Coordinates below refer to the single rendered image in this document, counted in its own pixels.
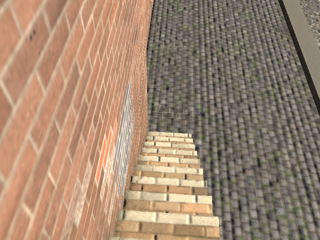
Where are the stairs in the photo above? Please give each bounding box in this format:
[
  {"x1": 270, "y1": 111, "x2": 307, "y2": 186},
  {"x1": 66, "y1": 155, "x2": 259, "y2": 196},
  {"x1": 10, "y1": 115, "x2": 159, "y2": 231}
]
[{"x1": 108, "y1": 131, "x2": 220, "y2": 240}]

